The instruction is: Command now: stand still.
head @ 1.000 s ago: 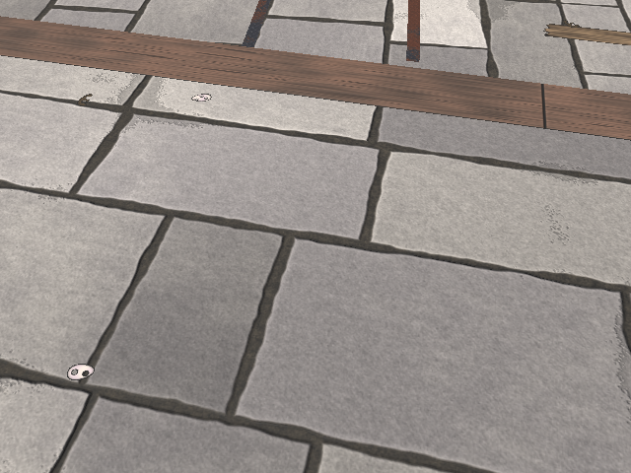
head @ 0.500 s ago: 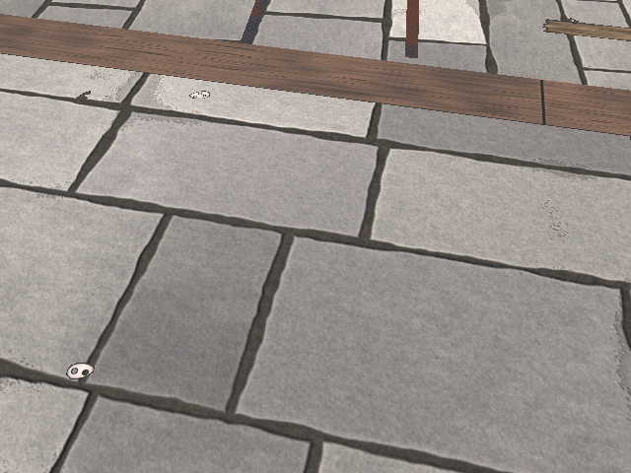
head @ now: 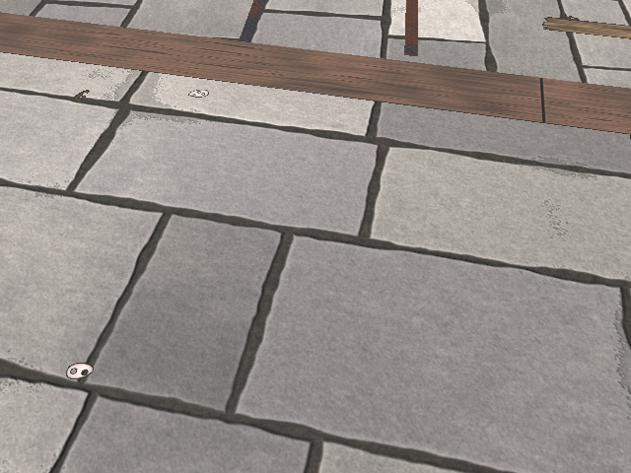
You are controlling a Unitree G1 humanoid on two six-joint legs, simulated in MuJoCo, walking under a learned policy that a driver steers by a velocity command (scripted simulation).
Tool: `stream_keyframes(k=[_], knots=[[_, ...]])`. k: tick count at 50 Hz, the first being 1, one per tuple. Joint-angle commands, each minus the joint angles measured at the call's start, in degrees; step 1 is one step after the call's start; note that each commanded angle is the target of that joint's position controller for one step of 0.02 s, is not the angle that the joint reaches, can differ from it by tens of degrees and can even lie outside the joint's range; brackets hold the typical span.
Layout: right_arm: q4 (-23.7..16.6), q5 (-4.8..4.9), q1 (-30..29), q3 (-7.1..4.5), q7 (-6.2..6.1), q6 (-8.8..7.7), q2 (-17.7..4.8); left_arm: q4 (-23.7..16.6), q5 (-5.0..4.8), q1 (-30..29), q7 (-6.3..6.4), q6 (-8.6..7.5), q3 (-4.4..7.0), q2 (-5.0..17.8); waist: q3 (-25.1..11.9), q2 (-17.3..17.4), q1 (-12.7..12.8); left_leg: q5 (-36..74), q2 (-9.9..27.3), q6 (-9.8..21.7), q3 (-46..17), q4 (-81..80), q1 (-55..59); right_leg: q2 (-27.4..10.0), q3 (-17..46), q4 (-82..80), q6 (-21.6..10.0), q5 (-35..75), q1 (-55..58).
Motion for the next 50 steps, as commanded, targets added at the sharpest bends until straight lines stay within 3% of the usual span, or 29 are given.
stream_keyframes(k=[1, 28, 29, 30, 31, 32, 33, 34, 35, 37, 38, 39, 40, 41, 43, 45, 50], knots=[[-0.4, 0.02, 5.4, -0.82, -0.14, -0.2, -4.9, -1.1, -0.01, 1.9, 0.18, -0.3, 0.81, 5.4, 1.3, 0.7, 0.0, 8.7, 2.8, 0.6, -2.7, -6.0, -7.1, -1.2, 1.2, -2.4, -2.1, 8.8, 5.0], [-1.0, 0.12, 7.1, -1.16, -0.08, -0.41, -4.0, -0.9, -0.13, 3.5, 0.33, -0.42, 0.98, 4.6, 1.9, 0.8, 0.0, 9.0, 2.8, 0.8, -2.9, -6.0, -7.3, -1.3, 1.2, -2.1, -1.9, 8.9, 4.9], [-0.4, 0.14, 8.3, -1.12, -0.16, -0.34, -3.6, -0.4, -0.08, 4.4, 0.34, -0.37, 0.82, 3.9, 0.5, 1.2, 0.0, 3.1, 2.6, 1.1, -2.8, -6.8, -6.7, -0.4, 0.2, -1.7, -1.9, 3.8, 5.4], [-0.3, 0.51, 8.8, -1.54, -0.33, -0.17, -4.6, -0.3, -0.29, 4.3, 0.37, -0.33, 0.89, 3.9, 1.5, 2.3, -0.4, -6.7, 2.8, 2.3, -3.8, -7.9, -7.2, 1.4, -1.7, 0.6, -1.9, -4.3, 3.7], [-0.9, 0.96, 8.5, -2.27, -0.58, -0.06, -6.8, -0.7, -0.59, 3.7, 0.37, -0.5, 1.1, 4.2, 3.3, 4.8, -0.9, -17.9, 4.8, 4.5, -7.3, -9.9, -7.8, 3.4, -4.2, 4.8, -2.0, -13.1, -0.3], [-1.4, 1.38, 9.5, -2.91, -0.73, -0.22, -8.8, -2.0, -0.58, 1.3, 0.17, -1.06, 1.17, 4.3, 5.9, 7.5, -2.1, -27.1, 9.6, 7.4, -13.8, -13.6, -7.4, 3.8, -5.4, 10.1, -2.2, -16.3, -6.6], [-2.3, 1.38, 7.8, -3.27, -0.79, -0.67, -9.8, -3.4, -0.48, -1.2, -0.16, -1.98, 0.78, 3.2, 9.5, 9.3, -2.4, -26.3, 15.2, 10.2, -20.1, -16.1, -9.1, 1.4, -4.1, 14.6, -2.8, -12.6, -10.1], [-3.1, 0.8, 5.5, -3.14, -0.83, -1.27, -9.0, -3.7, -0.45, -1.3, -0.55, -2.85, 0.5, 2.2, 10.8, 8.8, -1.5, -18.7, 17.2, 11.3, -21.5, -15.7, -9.8, -0.8, -2.2, 16.5, -3.4, -11.1, -11.3], [-3.6, 0.4, 3.5, -2.7, -0.68, -1.81, -7.3, -3.3, -0.27, 0.2, -0.92, -3.43, 0.39, 1.7, 10.4, 8.2, 0.0, -7.5, 16.8, 10.9, -19.3, -13.0, -8.8, -2.0, -1.4, 15.2, -3.7, -11.1, -10.9], [-3.7, 0.88, 1.6, -2.18, 0.0, -1.84, -5.7, -1.7, 0.38, 5.2, -1.38, -3.76, 0.27, 1.4, 7.0, 4.8, 2.9, 7.8, 10.7, 6.0, -10.0, -5.7, -9.8, -1.5, -2.2, 0.3, -3.8, -1.5, 0.1], [-3.3, 0.9, 3.9, -2.63, 0.09, -1.79, -6.8, -1.0, 0.78, 7.2, -1.31, -3.47, 1.12, 4.7, 4.8, 0.6, 1.6, 11.6, 6.5, 3.0, -6.2, -1.2, -10.5, -2.0, 0.5, -0.6, -3.5, 12.7, 5.6], [-2.8, 0.18, 8.2, -2.19, -0.24, -1.64, -4.6, -0.9, -0.17, 7.6, -1.16, -3.07, 1.71, 7.7, 1.9, -6.0, -0.8, 8.4, 1.1, 0.2, -1.0, 1.9, -11.7, -3.5, 2.8, 0.8, -5.6, 20.9, 8.8], [-2.2, -0.12, 10.0, -1.3, -0.62, -1.15, -2.0, -1.0, -0.59, 7.5, -1.21, -2.98, 0.96, 5.5, -0.6, -7.7, -0.9, 5.7, 1.3, -1.8, -1.2, 2.5, -9.4, -6.9, 7.0, 0.1, -8.8, 22.7, 8.7], [-2.1, 0.2, 9.5, -1.32, -0.85, -0.74, -2.5, -1.1, -0.61, 6.9, -1.34, -3.03, 0.56, 4.0, -0.4, -5.8, -0.8, 6.4, 1.9, -2.7, -2.1, 2.7, -8.1, -7.6, 8.4, 0.0, -9.5, 26.1, 8.5], [-2.2, 0.45, 8.6, -1.55, -1.24, -0.09, -4.6, -1.5, -0.3, 6.1, -1.56, -3.28, 1.19, 6.2, -2.5, -2.3, -0.4, 11.5, 2.4, -3.1, -2.4, 3.5, -7.1, -6.8, 7.0, 1.8, -8.8, 34.0, 10.8], [-2.1, 0.42, 8.4, -1.37, -1.14, 0.5, -4.7, -1.4, -0.41, 6.1, -1.67, -3.42, 1.38, 6.4, -5.0, -1.6, -0.3, 13.1, 3.0, -2.9, -3.1, 3.2, -5.4, -6.6, 5.8, 2.5, -8.3, 39.4, 12.6], [-1.6, 0.68, 6.7, -1.5, -1.15, 1.58, -5.3, -2.0, -0.72, 3.5, -1.74, -2.76, 1.69, 5.8, -3.4, 0.5, -0.3, 16.8, 3.2, -2.3, -2.8, 0.1, -1.9, -3.6, 2.4, 1.6, -6.8, 32.8, 9.9]])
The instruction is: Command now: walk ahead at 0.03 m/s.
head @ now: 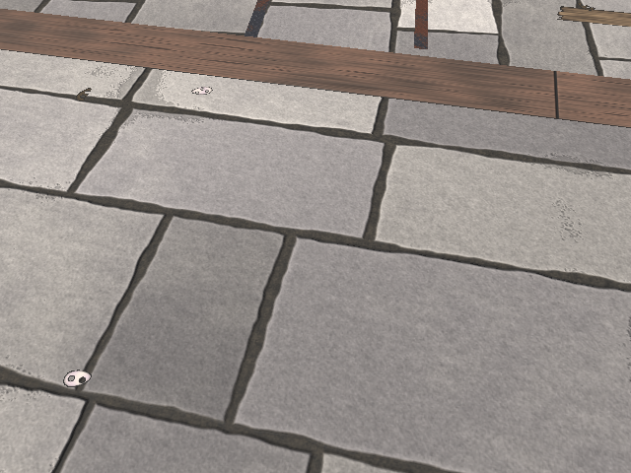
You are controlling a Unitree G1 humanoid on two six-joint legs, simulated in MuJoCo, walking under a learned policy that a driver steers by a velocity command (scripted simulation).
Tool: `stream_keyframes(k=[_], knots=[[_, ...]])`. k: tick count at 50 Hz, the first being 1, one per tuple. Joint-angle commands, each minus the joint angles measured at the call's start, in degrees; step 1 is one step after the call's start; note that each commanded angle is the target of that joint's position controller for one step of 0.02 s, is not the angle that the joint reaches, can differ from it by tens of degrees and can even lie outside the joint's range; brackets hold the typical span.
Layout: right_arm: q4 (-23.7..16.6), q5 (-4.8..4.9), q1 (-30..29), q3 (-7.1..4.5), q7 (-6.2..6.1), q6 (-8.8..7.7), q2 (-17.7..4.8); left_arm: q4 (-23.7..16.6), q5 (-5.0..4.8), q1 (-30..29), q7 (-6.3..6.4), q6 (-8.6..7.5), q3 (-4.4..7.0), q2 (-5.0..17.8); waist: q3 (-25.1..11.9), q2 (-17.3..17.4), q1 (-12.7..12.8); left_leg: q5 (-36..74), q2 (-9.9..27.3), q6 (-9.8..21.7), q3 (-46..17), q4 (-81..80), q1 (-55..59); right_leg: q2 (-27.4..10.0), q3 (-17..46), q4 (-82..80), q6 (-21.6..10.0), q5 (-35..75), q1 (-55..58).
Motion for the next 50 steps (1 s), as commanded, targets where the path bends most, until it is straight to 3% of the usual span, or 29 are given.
stream_keyframes(k=[1, 12, 29, 31, 33, 34, 36, 37, 38, 39, 40, 41, 42, 43, 44, 45, 47, 49, 50], knots=[[0.9, 0.05, 7.5, -0.83, -0.17, 0.61, -4.4, -1.1, -0.17, 2.5, 0.21, 0.11, 1.44, 7.0, -2.6, -1.1, -0.6, 21.7, 0.4, 0.6, -0.4, -2.8, -3.4, -5.8, 6.6, -2.8, -3.1, 36.6, 9.0], [1.9, -0.25, 5.0, -1.23, -0.31, -0.02, -4.5, -1.7, 0.17, -0.1, 1.14, 1.39, 1.94, 6.6, 0.9, -1.0, -0.1, 15.8, 0.6, 1.0, 0.0, -5.9, -5.7, -4.3, 5.1, -5.5, -2.1, 21.8, 7.3], [2.8, -0.47, 7.6, -1.09, -0.37, -1.33, -2.9, -2.2, 0.32, -0.6, 1.47, 1.84, 1.68, 6.2, 2.9, -1.0, -0.1, 8.2, 0.3, 1.4, 0.4, -6.5, -9.5, -4.3, 5.6, -7.7, -1.5, 8.2, 4.2], [3.3, -0.02, 9.1, -1.29, -0.57, -1.22, -2.8, -1.6, -0.11, 1.1, 1.61, 2.0, 2.02, 6.9, 2.2, -1.7, 0.0, -3.9, -1.3, 2.7, 2.0, -4.3, -10.3, -3.3, 5.2, -7.9, -2.3, -9.8, 3.2], [1.7, 0.31, 8.3, -1.47, -0.83, -1.58, -3.0, -1.8, -0.68, 2.2, 1.6, 1.6, 2.55, 8.2, 5.2, -3.6, 0.2, -14.1, -1.2, 4.9, 1.8, -1.0, -15.1, -5.7, 9.1, -9.8, -4.3, -27.0, -0.9], [1.0, 0.48, 7.8, -1.37, -0.75, -2.19, -2.4, -1.9, -0.96, 3.5, 1.41, 0.92, 2.75, 8.6, 6.4, -5.0, 0.7, -14.1, -0.9, 5.5, 1.6, 1.6, -18.1, -8.6, 13.4, -11.8, -5.9, -30.5, -0.6], [-0.1, 0.69, 6.8, -1.13, -0.08, -3.57, -0.5, -1.4, -1.0, 7.1, 1.01, -0.36, 3.51, 10.6, 5.0, -8.8, 1.4, -6.5, -1.5, 5.8, 3.6, 9.3, -20.4, -15.9, 25.1, -17.5, -9.8, -32.6, 1.9], [-0.2, 0.62, 6.7, -1.33, 0.42, -3.9, -0.8, -1.6, -0.73, 7.8, 0.96, -0.78, 3.82, 11.4, 3.6, -9.2, 1.1, -4.3, -1.1, 6.5, 3.0, 13.3, -17.4, -18.8, 30.1, -20.2, -11.5, -32.9, -0.7], [0.0, 0.78, 7.9, -1.68, 0.84, -4.11, -1.2, -2.6, -0.53, 5.3, 0.92, -1.13, 3.83, 11.7, 3.3, -8.8, -0.6, -4.5, -0.3, 7.6, 2.0, 15.3, -14.1, -19.9, 31.2, -21.6, -11.8, -31.9, -4.7], [0.6, 0.82, 10.0, -1.8, 1.09, -4.29, -0.8, -4.3, -0.8, 0.8, 0.75, -1.37, 3.67, 11.4, 3.5, -8.6, -3.2, -4.7, 0.3, 8.9, 1.5, 12.6, -9.1, -18.9, 28.3, -21.9, -10.5, -29.2, -9.6], [1.9, 0.82, 13.6, -1.82, 1.08, -4.39, 0.0, -6.4, -1.5, -5.1, 0.54, -1.25, 3.37, 10.7, 4.3, -8.3, -6.6, -3.3, 0.1, 10.4, 2.5, 3.2, -0.9, -15.3, 21.3, -20.4, -7.4, -25.6, -15.9], [3.9, 0.26, 18.0, -2.19, 0.83, -4.32, -0.7, -8.0, -1.9, -9.2, 0.37, -1.1, 3.02, 9.2, 5.8, -5.5, -8.9, -2.0, -0.7, 10.9, 2.0, -5.7, 6.5, -8.9, 11.8, -13.2, -3.4, -20.2, -22.1], [5.6, -0.09, 24.0, -3.5, 0.53, -4.37, -5.0, -9.0, -1.6, -10.5, -0.06, -1.37, 2.12, 5.3, 2.8, 6.9, -9.7, -6.5, 8.6, 12.1, -11.6, -12.1, 14.0, -2.8, 2.2, 8.1, 0.1, -12.5, -28.7], [4.6, 0.21, 25.3, -4.95, 1.1, -5.01, -11.6, -11.3, -1.87, -11.5, -0.2, -2.5, 1.77, 4.8, 5.2, 17.2, -9.5, -17.7, 20.3, 17.4, -32.5, -21.2, 13.2, -0.4, -0.3, 19.1, 0.4, -12.2, -38.0], [3.1, -0.77, 21.1, -4.18, 1.02, -6.05, -9.3, -11.2, -2.28, -11.9, -0.22, -3.31, 2.09, 6.8, 8.6, 10.5, -7.0, -17.8, 22.0, 18.0, -35.9, -22.2, 9.0, -4.0, 4.8, 27.2, -0.7, -10.0, -40.2], [1.8, -0.51, 17.4, -3.43, 1.19, -6.86, -6.8, -10.0, -2.34, -8.4, -0.65, -3.68, 2.09, 7.1, 9.2, 6.3, -4.1, -12.7, 20.1, 16.3, -31.2, -21.2, 9.9, -5.3, 6.2, 30.6, -1.3, -4.7, -42.6], [0.2, 0.26, 13.7, -2.98, 2.14, -7.0, -6.1, -8.1, -1.02, -5.6, -1.12, -4.1, 2.38, 7.6, 7.1, 2.9, -2.2, 0.1, 16.1, 12.9, -20.9, -21.1, 10.7, -7.3, 5.7, 30.7, -1.3, 1.7, -41.3], [-0.3, -0.3, 14.1, -2.23, 2.22, -6.39, -4.0, -8.6, -0.51, -8.2, -1.63, -4.09, 2.35, 6.8, 6.3, 3.0, -2.7, 11.8, 12.6, 11.2, -12.6, -21.7, 8.6, -7.8, 3.7, 26.0, -0.2, 6.9, -36.9], [-0.3, -0.53, 14.9, -2.13, 2.1, -6.08, -4.1, -9.2, -0.54, -9.9, -1.85, -3.95, 2.04, 5.7, 6.2, 3.7, -3.2, 15.9, 11.4, 10.9, -9.7, -21.5, 7.8, -7.4, 2.6, 23.2, 0.3, 9.0, -35.4]])
Over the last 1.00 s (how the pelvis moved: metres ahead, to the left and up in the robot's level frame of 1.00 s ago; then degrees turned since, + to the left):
0.05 -0.03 -0.01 1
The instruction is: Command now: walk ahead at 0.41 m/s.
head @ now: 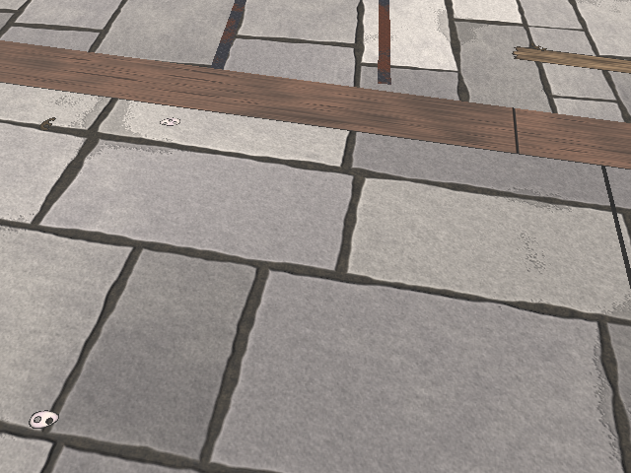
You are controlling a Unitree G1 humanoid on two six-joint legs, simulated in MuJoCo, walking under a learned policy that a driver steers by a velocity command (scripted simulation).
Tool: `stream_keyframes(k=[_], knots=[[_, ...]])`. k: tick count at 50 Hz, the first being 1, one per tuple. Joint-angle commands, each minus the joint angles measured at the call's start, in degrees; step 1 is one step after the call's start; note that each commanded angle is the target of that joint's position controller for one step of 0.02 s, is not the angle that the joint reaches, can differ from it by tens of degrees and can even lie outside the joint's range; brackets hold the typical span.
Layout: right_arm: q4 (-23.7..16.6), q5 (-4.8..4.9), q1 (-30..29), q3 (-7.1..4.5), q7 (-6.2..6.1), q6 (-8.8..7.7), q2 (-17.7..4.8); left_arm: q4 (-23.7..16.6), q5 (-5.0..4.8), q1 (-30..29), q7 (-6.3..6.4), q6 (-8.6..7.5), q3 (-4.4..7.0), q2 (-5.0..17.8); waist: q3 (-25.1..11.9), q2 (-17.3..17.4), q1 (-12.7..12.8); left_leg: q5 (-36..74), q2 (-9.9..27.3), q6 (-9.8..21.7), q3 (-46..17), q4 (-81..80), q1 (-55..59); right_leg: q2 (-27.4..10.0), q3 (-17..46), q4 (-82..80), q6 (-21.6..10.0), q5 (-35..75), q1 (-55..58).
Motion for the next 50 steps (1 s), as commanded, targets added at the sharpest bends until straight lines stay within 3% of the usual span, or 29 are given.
stream_keyframes(k=[1, 4, 8, 10, 11, 12, 13, 14, 15, 16, 17, 18, 19, 21, 25, 30, 35, 38, 39, 40, 41, 42, 43, 44, 45, 46, 48, 50], knots=[[-2.4, -0.45, 2.3, -0.42, -0.11, 0.04, -5.8, -4.6, 0.36, -8.5, -0.77, -0.81, -0.35, 0.7, 10.2, 6.5, -0.2, 12.9, 12.3, 7.6, -10.1, -11.1, 2.6, -2.0, -0.4, -6.8, 1.1, 7.2, -13.7], [-3.1, -0.37, 3.4, -0.83, -0.48, 0.25, -8.5, -7.5, -0.02, -15.6, -1.45, -0.8, -1.41, -0.4, 11.7, 7.1, -1.9, 15.3, 11.5, 7.6, -6.9, -12.5, -1.5, 0.3, -3.0, -17.2, 1.3, 12.1, -6.8], [-2.7, 0.65, 3.6, -1.55, -0.37, 0.16, -10.0, -10.3, -0.47, -19.4, -2.36, -0.97, -1.52, 1.8, 12.8, 8.8, -1.3, 20.5, 14.4, 7.4, -5.7, -11.1, 2.8, 0.8, -2.9, -24.1, -0.8, 11.3, -3.4], [-3.0, 0.74, 1.8, -2.05, -0.33, 0.37, -11.2, -10.6, -0.31, -16.7, -2.58, -1.35, -0.6, 4.3, 9.7, 10.0, 1.7, 36.6, 15.4, 6.2, -4.4, -5.4, 6.1, 2.7, -3.6, -26.1, -2.7, 9.1, 2.9], [-3.2, 0.62, 0.6, -2.32, -0.36, 0.63, -11.9, -9.6, -0.28, -11.8, -2.41, -1.44, 0.38, 6.1, 5.6, 11.3, 4.8, 49.1, 15.2, 5.4, -3.3, 0.8, 6.6, 4.7, -5.0, -25.8, -3.8, 8.4, 10.1], [-3.7, 0.42, -0.7, -2.21, -0.35, 0.98, -11.7, -6.6, -0.51, -1.6, -2.01, -1.3, 1.89, 8.6, -0.4, 11.3, 9.8, 56.8, 13.1, 4.0, -1.3, 11.7, 4.1, 6.5, -5.9, -26.3, -5.4, 9.2, 22.7], [-4.9, 0.02, -2.4, -1.92, -0.23, 0.94, -11.5, -3.8, -0.35, 9.5, -1.37, -0.92, 3.19, 11.5, -7.2, 9.8, 14.7, 47.6, 11.0, 2.0, -0.8, 26.5, -8.4, 0.5, 1.1, -24.5, -7.8, 8.6, 41.0], [-6.3, -0.06, 2.9, 0.18, 0.43, 0.04, -3.2, -2.4, 1.48, 17.4, -0.96, -0.52, 4.22, 17.0, -18.3, -6.8, 11.5, 9.1, 0.7, -1.8, -1.4, 51.4, -29.4, -16.7, 30.1, -30.0, -16.4, -4.3, 61.1], [-5.5, 1.69, 2.4, 0.48, 0.91, -1.87, -2.7, -1.6, 1.92, 17.1, -1.29, -0.54, 2.87, 13.7, -23.0, -11.3, 11.5, -12.7, -2.7, -0.8, -11.5, 63.1, -35.4, -20.7, 47.7, -41.7, -18.4, -9.2, 60.4], [-7.6, 3.18, -3.6, -0.81, 0.95, -2.59, -6.9, -2.4, 1.21, 10.2, -1.61, -0.89, 1.72, 9.9, -11.9, -9.1, 9.8, -10.2, 1.1, 0.5, -10.7, 66.2, -41.3, -18.3, 38.3, -42.5, -14.9, -8.3, 51.8], [-8.8, 3.2, -8.2, -1.05, 0.53, -2.8, -8.5, -3.8, 0.88, 4.6, -1.8, -1.21, 0.76, 6.7, -5.6, -3.9, 8.0, -5.0, 4.5, 1.4, -8.4, 64.4, -40.4, -16.2, 28.4, -43.0, -12.6, -2.4, 41.4], [-9.0, 2.33, -10.0, -1.66, -0.18, -2.44, -8.8, -4.2, 1.38, 0.8, -2.2, -1.63, 0.17, 4.9, -2.3, 0.4, 5.6, -0.7, 6.9, 1.7, -7.4, 60.9, -36.9, -13.8, 21.9, -44.3, -10.8, 2.8, 32.1], [-8.8, 1.6, -9.1, -2.2, -0.63, -1.46, -8.1, -4.1, 1.93, -0.8, -2.46, -2.02, -0.29, 3.5, -0.7, -0.3, 3.3, 1.7, 8.7, 2.1, -7.6, 57.7, -32.8, -11.0, 16.7, -45.8, -9.6, 5.4, 25.9], [-8.6, 1.56, -7.1, -2.15, -0.83, 0.25, -5.6, -2.8, 2.08, 0.6, -2.24, -2.17, -0.46, 3.3, 1.0, -2.8, 1.5, 2.7, 9.7, 2.4, -7.1, 54.3, -29.6, -9.3, 12.6, -48.9, -9.9, 5.5, 20.4], [-12.5, 0.52, -16.2, -2.66, -0.77, 0.94, -7.5, -1.2, 2.0, 5.2, -0.4, -2.21, -0.21, 6.4, 5.6, -1.8, 2.0, 10.7, 11.0, -0.2, -6.2, 43.5, -38.0, -9.4, 9.8, -52.3, -11.2, 8.0, 20.3], [-15.7, 0.57, -27.6, -1.67, 0.67, 0.24, -6.3, -1.0, 1.36, 10.8, 0.64, -1.46, -0.05, 8.0, 6.6, -1.2, 5.4, 23.2, 8.1, -1.1, -3.3, 24.2, -38.1, -7.8, 5.4, -52.0, -8.9, 11.5, 25.1], [-18.8, 1.28, -35.5, -0.84, 2.62, -0.31, -6.8, 0.6, 0.57, 16.2, 0.84, -0.34, 0.44, 9.1, 8.3, -1.4, 7.9, 20.1, 5.9, -0.1, -2.5, 14.9, -38.3, -10.9, 5.0, -48.0, -8.1, 11.3, 34.0], [-19.2, 1.4, -32.8, -1.5, 3.3, -0.79, -9.3, 0.5, 0.5, 15.2, 0.98, 0.49, 1.06, 10.3, 6.1, -3.1, 4.9, 13.8, 3.8, 2.2, -1.4, 12.2, -31.9, -12.6, 5.2, -42.4, -6.5, 21.6, 38.0], [-17.9, 1.31, -27.4, -2.44, 3.25, -0.93, -11.0, 0.1, 0.61, 13.7, 0.94, 0.82, 1.08, 10.4, 2.6, -3.5, 1.5, 13.2, 1.7, 3.6, 0.3, 11.2, -24.1, -11.2, 3.5, -35.7, -5.4, 31.8, 37.8], [-14.7, 1.14, -17.0, -3.98, 2.9, -0.92, -14.1, -0.4, 0.96, 13.2, 0.9, 1.09, 0.51, 8.9, -3.7, -2.6, -3.0, 14.1, 0.7, 5.4, 0.8, 11.7, -10.1, -7.9, 0.9, -23.4, -3.7, 36.5, 33.7], [-12.7, 0.32, -6.3, -5.24, 2.27, -0.71, -19.2, -2.0, 2.22, 14.4, 0.85, 0.98, -0.59, 6.5, -13.2, 5.6, -5.5, 15.0, 12.7, 9.5, -13.4, 12.9, 8.2, -3.9, -2.2, -3.2, -1.4, 19.6, 20.7], [-11.3, -0.14, -4.3, -5.48, 3.04, -0.72, -21.7, -1.8, 1.26, 21.6, 0.2, -0.45, -2.73, -1.6, -20.6, 21.1, -0.9, 2.7, 23.5, 18.1, -42.1, 3.2, 24.6, 6.8, 1.9, 14.1, 1.2, -18.2, -0.3], [-12.0, 0.17, -5.9, -3.82, 3.16, -0.95, -15.5, -1.7, -0.31, 16.8, 0.04, -1.82, -1.24, 5.4, -17.6, 13.9, -2.7, -1.1, 21.9, 15.4, -43.0, 0.1, 22.7, 3.7, 8.6, 20.2, 0.0, -19.2, -6.6], [-12.9, 0.35, -11.1, -3.03, 2.95, -1.1, -13.2, -3.6, -1.19, 11.1, -0.04, -2.56, -0.57, 8.0, -9.8, 10.7, -2.1, 3.6, 20.1, 12.8, -33.8, -0.1, 15.4, 1.0, 7.3, 20.5, -0.9, -14.1, -9.7], [-14.1, 0.09, -16.1, -2.45, 2.9, -1.09, -12.1, -4.0, -0.8, 8.4, 0.4, -2.66, -0.53, 7.8, -5.9, 5.0, -0.1, 11.1, 18.2, 11.8, -27.0, -1.2, 6.9, -2.0, 6.0, 18.0, -0.8, -8.9, -7.2], [-14.3, -0.33, -18.8, -2.14, 3.02, -1.14, -10.8, -4.1, 0.16, 7.3, 0.72, -2.27, -0.09, 7.3, -2.9, 3.6, 1.5, 15.7, 16.3, 11.5, -22.0, -2.9, -0.1, -3.8, 5.7, 14.4, -0.6, -5.8, -4.6], [-13.5, -0.79, -19.2, -1.66, 3.18, -1.38, -9.1, -3.5, 0.38, 9.6, 0.72, -0.65, 0.07, 5.2, -1.7, 5.1, 4.1, 17.4, 13.9, 11.3, -17.0, -6.2, -5.6, -5.5, 5.8, 10.3, -0.4, -3.2, 0.4], [-12.4, -0.49, -17.4, -1.96, 2.72, -1.59, -10.6, -3.7, 0.54, 8.9, 0.84, 0.34, 0.1, 4.1, 0.3, 4.8, 4.7, 19.2, 13.6, 12.1, -14.1, -8.6, -7.6, -6.0, 5.1, 6.5, 0.3, -1.3, -0.6]])
Over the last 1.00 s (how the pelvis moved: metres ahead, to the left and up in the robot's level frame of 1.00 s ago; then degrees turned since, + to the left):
0.02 0.03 0.01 0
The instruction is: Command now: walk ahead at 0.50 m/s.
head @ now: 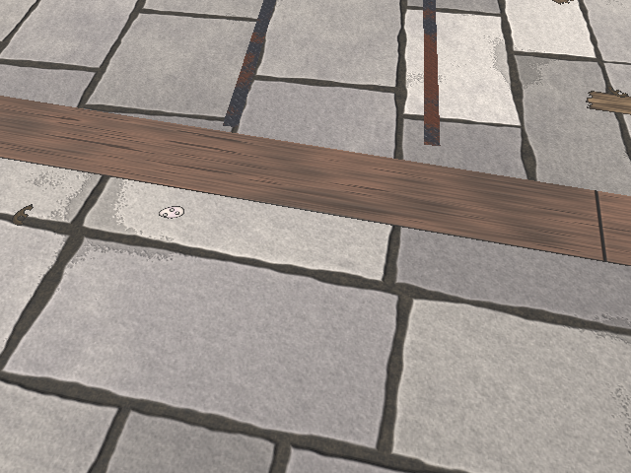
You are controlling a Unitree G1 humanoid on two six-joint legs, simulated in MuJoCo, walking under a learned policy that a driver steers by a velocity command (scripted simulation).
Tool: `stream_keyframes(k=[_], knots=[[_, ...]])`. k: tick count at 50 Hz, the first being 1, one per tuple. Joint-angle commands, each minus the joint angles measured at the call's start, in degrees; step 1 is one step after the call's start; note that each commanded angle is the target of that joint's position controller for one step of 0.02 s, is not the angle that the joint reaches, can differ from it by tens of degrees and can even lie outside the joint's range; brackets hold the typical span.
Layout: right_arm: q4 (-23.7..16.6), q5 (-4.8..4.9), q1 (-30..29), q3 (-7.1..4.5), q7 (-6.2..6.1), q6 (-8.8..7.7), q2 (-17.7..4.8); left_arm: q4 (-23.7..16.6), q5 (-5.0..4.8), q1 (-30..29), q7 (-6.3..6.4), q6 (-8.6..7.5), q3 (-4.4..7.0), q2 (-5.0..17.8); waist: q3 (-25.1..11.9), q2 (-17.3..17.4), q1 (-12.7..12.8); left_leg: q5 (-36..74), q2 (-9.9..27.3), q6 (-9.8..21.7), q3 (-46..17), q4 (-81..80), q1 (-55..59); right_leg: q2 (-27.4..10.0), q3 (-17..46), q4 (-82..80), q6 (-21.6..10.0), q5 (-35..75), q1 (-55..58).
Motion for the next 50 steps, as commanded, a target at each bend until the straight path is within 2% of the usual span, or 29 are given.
stream_keyframes(k=[1, 4, 8, 13, 16, 17, 18, 19, 20, 21, 22, 23, 24, 25, 26, 28, 30, 32, 36, 40, 42, 44, 45, 46, 47, 48, 49, 50], knots=[[-2.1, 0.01, 0.6, -1.42, -0.74, -1.05, -7.5, -1.8, 0.45, 2.9, 0.28, 0.89, 0.93, 2.5, -2.3, 4.9, 2.2, 10.0, 16.2, 9.9, -15.1, -13.8, 6.0, -3.8, 2.3, -4.5, 0.8, 5.4, -6.6], [-1.2, 0.17, 3.2, -1.54, -1.77, -0.45, -8.1, -3.8, 1.06, -3.3, 0.15, 0.9, 1.2, 2.6, -0.2, 4.5, 0.8, 9.3, 15.5, 9.3, -12.5, -15.4, 7.8, -3.7, 1.9, -13.8, 2.2, 14.0, -11.4], [0.0, 0.64, 6.0, -1.53, -2.38, -0.03, -8.7, -5.7, 0.85, -10.7, -0.53, 0.35, 0.74, 1.5, 1.7, 5.3, -1.3, 7.8, 13.6, 7.3, -8.1, -16.1, 8.6, -1.4, -0.4, -26.6, 2.4, 23.4, -9.2], [2.5, 1.15, 10.0, -1.95, -2.63, 0.91, -9.3, -8.4, 0.25, -17.5, -1.84, -0.22, 0.23, 1.6, 4.1, 5.6, -3.2, 8.3, 16.5, 6.9, -7.5, -13.3, 16.1, 0.0, -1.1, -33.9, 1.2, 20.7, -10.1], [2.8, 1.43, 8.8, -2.51, -2.98, 1.66, -10.3, -9.0, 0.08, -15.9, -2.64, -0.83, 0.71, 3.4, 2.8, 6.8, -1.1, 15.6, 18.4, 5.6, -7.8, -9.0, 19.9, 1.3, -1.8, -36.3, -0.9, 14.7, -5.9], [2.6, 1.45, 7.6, -2.65, -3.04, 1.91, -10.8, -8.2, 0.11, -12.7, -2.66, -1.0, 1.33, 4.6, 0.6, 7.6, 1.0, 24.4, 18.0, 4.9, -7.1, -5.2, 19.9, 3.0, -3.3, -36.8, -1.8, 13.1, -0.2], [2.3, 1.49, 6.2, -2.46, -3.05, 2.23, -10.5, -6.1, 0.29, -5.4, -2.48, -1.04, 2.47, 6.4, -3.6, 7.4, 4.9, 33.1, 15.6, 3.6, -5.0, 3.2, 18.3, 5.2, -5.2, -37.7, -3.1, 13.5, 9.9], [1.6, 1.06, 6.1, -1.7, -3.06, 2.36, -8.8, -2.9, 0.58, 5.2, -2.04, -0.98, 3.99, 9.7, -10.6, 5.3, 8.8, 30.0, 12.3, 1.6, -2.6, 16.7, 10.6, 2.8, -2.3, -36.0, -5.3, 14.5, 25.9], [0.4, 0.23, 11.8, -0.07, -2.6, 1.63, -3.5, -1.4, 1.69, 13.6, -1.57, -0.7, 5.38, 15.6, -19.7, -7.2, 7.7, 6.6, 4.6, -2.3, -0.8, 39.7, -10.6, -12.3, 21.1, -37.2, -13.1, 10.0, 48.3], [1.0, 1.07, 12.3, 0.66, -2.21, 0.14, -2.0, -0.9, 1.13, 14.4, -1.89, -0.52, 4.37, 13.3, -24.6, -14.0, 7.1, -24.7, -1.2, -3.2, -8.1, 52.0, -22.5, -17.9, 41.6, -48.2, -17.5, 2.3, 54.2], [0.0, 2.69, 7.6, -0.67, -1.92, -0.94, -7.3, -1.5, 0.58, 10.0, -1.98, -0.73, 3.18, 9.5, -17.0, -9.4, 7.2, -23.1, 2.8, -1.8, -11.5, 57.1, -28.7, -15.8, 35.7, -49.2, -14.3, -1.8, 48.4], [-1.4, 3.16, 3.1, -0.81, -1.98, -1.38, -8.5, -3.0, 0.68, 5.1, -1.89, -0.78, 2.41, 6.9, -11.1, -5.7, 6.0, -17.9, 6.0, -0.7, -9.8, 55.9, -29.6, -13.7, 27.1, -49.8, -11.9, 0.1, 40.2], [-1.6, 2.52, 0.9, -1.06, -2.41, -1.16, -8.3, -3.7, 1.18, 0.7, -2.07, -0.88, 1.75, 5.1, -6.6, -1.5, 4.0, -12.8, 8.8, -0.7, -8.5, 52.0, -27.0, -11.5, 20.7, -51.8, -10.6, 4.3, 30.9], [-1.5, 1.76, 1.0, -1.59, -2.83, -0.39, -8.0, -4.0, 1.79, -1.5, -2.2, -1.17, 1.23, 3.5, -4.5, -1.8, 2.0, -9.6, 10.7, -0.6, -8.8, 48.2, -23.4, -9.3, 16.5, -53.6, -9.5, 7.1, 24.8], [-1.2, 1.56, 2.4, -1.58, -2.92, 0.48, -6.8, -3.6, 2.07, -2.0, -2.31, -1.25, 1.03, 3.0, -3.9, -2.9, 0.7, -7.9, 11.5, -0.7, -8.9, 46.4, -20.2, -8.2, 14.1, -55.4, -9.3, 8.2, 21.3], [-1.1, 1.36, 3.1, -1.43, -3.08, 1.58, -5.0, -2.6, 1.81, -0.1, -2.02, -1.55, 1.28, 4.2, -2.6, -2.7, -0.1, -5.8, 12.1, -1.5, -8.2, 43.1, -19.4, -7.5, 10.8, -57.9, -10.2, 11.6, 18.5], [-2.5, 0.95, -0.6, -1.63, -3.27, 1.94, -5.4, -1.8, 1.77, 2.0, -1.24, -1.67, 1.63, 6.0, -0.9, -1.2, 0.3, -1.0, 12.4, -2.7, -8.0, 37.7, -23.4, -7.5, 8.8, -59.2, -10.6, 15.4, 19.3], [-3.8, 0.62, -4.5, -1.67, -3.16, 1.87, -5.3, -1.2, 1.61, 4.0, -0.54, -1.35, 1.64, 6.3, -0.1, -0.7, 1.2, 4.8, 12.2, -3.7, -7.8, 31.3, -26.5, -7.1, 6.9, -59.5, -10.0, 18.3, 21.6], [-5.7, 0.91, -11.7, -0.98, -2.26, 1.38, -3.7, -0.5, 1.08, 7.3, 0.01, -0.85, 1.4, 6.4, 1.3, -1.3, 3.5, 14.4, 10.0, -3.8, -5.5, 18.3, -24.9, -5.0, 2.4, -59.8, -8.0, 19.1, 23.6], [-8.0, 1.43, -18.4, -0.24, -0.98, 0.93, -3.4, 1.3, 0.73, 11.7, 0.13, 0.01, 1.54, 6.8, 3.5, -1.0, 5.9, 13.6, 8.4, -3.3, -4.3, 11.2, -26.1, -6.9, 2.0, -58.0, -8.0, 19.1, 30.3], [-9.3, 1.6, -20.7, -0.02, -0.16, 0.53, -3.6, 2.0, 0.61, 13.0, 0.29, 0.7, 1.81, 7.2, 4.1, -1.3, 6.1, 10.4, 7.8, -2.4, -4.3, 9.0, -26.9, -8.7, 2.4, -55.7, -7.8, 21.5, 34.2], [-9.7, 1.75, -19.8, -0.23, 0.44, 0.19, -4.8, 2.2, 0.46, 12.4, 0.51, 1.21, 2.19, 7.9, 3.3, -2.3, 4.5, 6.3, 6.8, -0.9, -3.9, 7.4, -24.0, -10.1, 2.6, -52.8, -6.9, 27.3, 36.6], [-9.3, 1.72, -17.3, -0.7, 0.5, 0.08, -6.0, 1.9, 0.44, 11.3, 0.57, 1.39, 2.39, 8.5, 1.6, -3.2, 2.7, 4.4, 5.4, 0.0, -2.9, 6.9, -19.3, -10.0, 2.2, -50.0, -6.3, 34.8, 36.9], [-7.9, 1.53, -12.1, -1.56, 0.39, 0.0, -7.7, 1.5, 0.37, 9.8, 0.59, 1.63, 2.51, 8.9, -1.8, -3.9, -0.4, 4.0, 3.3, 1.2, -1.2, 6.2, -11.2, -8.9, 0.9, -44.2, -5.4, 44.8, 36.4], [-4.9, 1.31, -2.4, -3.0, 0.02, 0.04, -10.4, 1.0, 0.49, 8.8, 0.56, 1.84, 2.04, 7.8, -7.7, -3.0, -4.9, 5.9, 2.5, 3.1, -0.8, 6.1, 2.5, -5.8, -1.4, -33.2, -3.7, 48.1, 32.3], [-2.7, 0.45, 8.4, -4.17, -0.63, 0.19, -14.8, -0.4, 1.53, 9.4, 0.55, 1.73, 1.11, 5.8, -16.5, 3.6, -7.9, 7.4, 13.4, 6.9, -13.3, 8.2, 21.4, -2.2, -3.8, -14.7, -1.7, 30.9, 19.0], [-1.3, 0.51, 10.9, -4.53, -0.21, 0.39, -17.4, -0.2, 1.29, 16.8, -0.2, 0.36, -1.12, -2.3, -23.9, 18.9, -3.6, -4.1, 25.7, 15.9, -41.3, 1.0, 39.3, 8.9, -1.4, 4.3, 1.5, -11.3, -3.5], [-1.9, 0.77, 10.3, -2.92, -0.28, 0.35, -11.7, 0.3, -0.32, 12.7, -0.49, -0.95, 0.17, 3.6, -22.3, 13.0, -5.9, -9.7, 24.7, 13.4, -43.8, -2.9, 37.8, 6.6, 6.7, 10.8, 0.3, -15.7, -9.6]])
Over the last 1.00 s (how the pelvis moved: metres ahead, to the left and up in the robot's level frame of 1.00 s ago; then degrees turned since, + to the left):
0.56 0.01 0.00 0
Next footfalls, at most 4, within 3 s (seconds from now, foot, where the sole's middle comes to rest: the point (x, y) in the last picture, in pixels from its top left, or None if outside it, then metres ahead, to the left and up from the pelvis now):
0.38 right None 0.39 -0.16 -0.78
0.94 left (284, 369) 0.72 0.07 -0.78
1.54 right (404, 261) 1.03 -0.24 -0.78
2.00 left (364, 179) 1.33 -0.15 -0.78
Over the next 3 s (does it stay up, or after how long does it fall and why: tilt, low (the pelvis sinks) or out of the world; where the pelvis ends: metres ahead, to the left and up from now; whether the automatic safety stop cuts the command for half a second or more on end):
stays up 1.64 -0.41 -0.13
